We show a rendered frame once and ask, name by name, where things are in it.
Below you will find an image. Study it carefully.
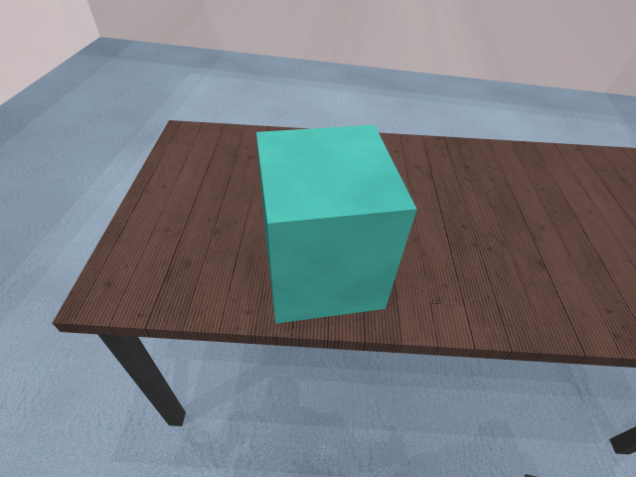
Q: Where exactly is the table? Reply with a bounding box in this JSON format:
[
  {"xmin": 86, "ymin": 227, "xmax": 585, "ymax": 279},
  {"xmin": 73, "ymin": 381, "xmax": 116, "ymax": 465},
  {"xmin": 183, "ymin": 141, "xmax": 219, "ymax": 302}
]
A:
[{"xmin": 53, "ymin": 120, "xmax": 636, "ymax": 454}]

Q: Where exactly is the carton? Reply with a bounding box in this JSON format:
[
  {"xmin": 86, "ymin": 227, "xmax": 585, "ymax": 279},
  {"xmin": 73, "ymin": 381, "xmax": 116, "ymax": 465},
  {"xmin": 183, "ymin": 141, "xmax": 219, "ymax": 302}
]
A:
[{"xmin": 256, "ymin": 125, "xmax": 417, "ymax": 324}]

